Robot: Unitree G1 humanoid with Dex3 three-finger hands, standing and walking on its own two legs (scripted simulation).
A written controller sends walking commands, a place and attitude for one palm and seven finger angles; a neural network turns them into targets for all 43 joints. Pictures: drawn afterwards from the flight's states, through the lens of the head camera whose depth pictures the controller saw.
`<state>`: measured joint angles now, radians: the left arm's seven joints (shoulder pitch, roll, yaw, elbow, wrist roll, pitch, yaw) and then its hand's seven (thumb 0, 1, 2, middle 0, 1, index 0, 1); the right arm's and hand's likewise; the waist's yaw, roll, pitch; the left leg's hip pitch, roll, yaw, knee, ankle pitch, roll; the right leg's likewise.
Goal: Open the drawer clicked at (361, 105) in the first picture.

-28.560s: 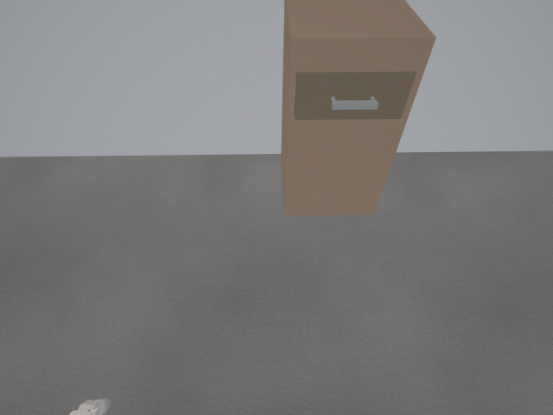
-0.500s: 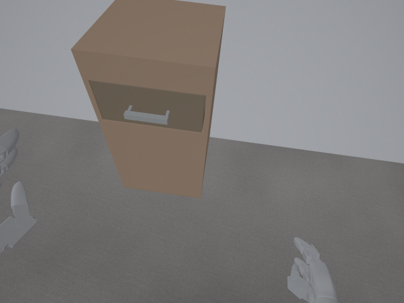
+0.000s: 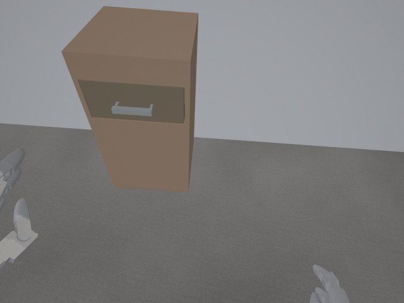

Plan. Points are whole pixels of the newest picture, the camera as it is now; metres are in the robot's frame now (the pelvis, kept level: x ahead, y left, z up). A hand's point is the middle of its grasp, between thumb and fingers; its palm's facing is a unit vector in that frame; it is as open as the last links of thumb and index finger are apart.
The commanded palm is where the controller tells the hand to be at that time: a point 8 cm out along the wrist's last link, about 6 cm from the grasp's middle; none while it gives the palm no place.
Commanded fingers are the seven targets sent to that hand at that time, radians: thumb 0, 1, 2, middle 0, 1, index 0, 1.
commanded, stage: stop stepping back and stand still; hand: left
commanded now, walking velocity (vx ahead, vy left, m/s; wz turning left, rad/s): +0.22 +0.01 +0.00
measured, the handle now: (133, 108) +0.82 +0.28 -0.14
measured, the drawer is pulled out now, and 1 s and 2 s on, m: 0.00 0.00 0.00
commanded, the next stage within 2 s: let the arm hang, fingers relaxed in 0.36 s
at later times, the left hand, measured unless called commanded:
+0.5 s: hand (32, 243) +0.18 +0.24 +0.14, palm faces +0.36 -0.82 -0.45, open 7.5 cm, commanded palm none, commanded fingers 0.00 0.90 0.90 -0.20 -0.30 -0.20 -0.30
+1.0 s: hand out of the picture -0.07 +0.23 -0.17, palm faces +0.06 -0.97 -0.23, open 7.3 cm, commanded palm none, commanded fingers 0.00 0.90 0.90 -0.20 -0.30 -0.20 -0.30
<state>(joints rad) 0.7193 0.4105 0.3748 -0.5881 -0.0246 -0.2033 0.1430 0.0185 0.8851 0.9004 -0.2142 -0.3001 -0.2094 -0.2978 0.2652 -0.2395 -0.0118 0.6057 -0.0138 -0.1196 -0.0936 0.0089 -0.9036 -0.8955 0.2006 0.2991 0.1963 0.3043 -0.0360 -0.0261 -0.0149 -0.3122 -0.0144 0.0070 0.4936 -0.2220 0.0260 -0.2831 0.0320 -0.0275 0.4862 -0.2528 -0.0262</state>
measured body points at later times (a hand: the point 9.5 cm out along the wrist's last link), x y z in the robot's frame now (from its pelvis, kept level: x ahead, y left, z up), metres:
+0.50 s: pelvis -0.01 +0.00 +0.00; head -0.02 +0.00 +0.45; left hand +0.15 +0.29 +0.16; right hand +0.13 -0.23 -0.10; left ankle +0.00 +0.13 -0.72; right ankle -0.01 -0.09 -0.74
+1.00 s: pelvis -0.03 +0.02 +0.01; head +0.01 +0.04 +0.45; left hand -0.07 +0.28 -0.15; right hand +0.00 -0.22 -0.15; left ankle -0.01 +0.14 -0.74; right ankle -0.01 -0.09 -0.74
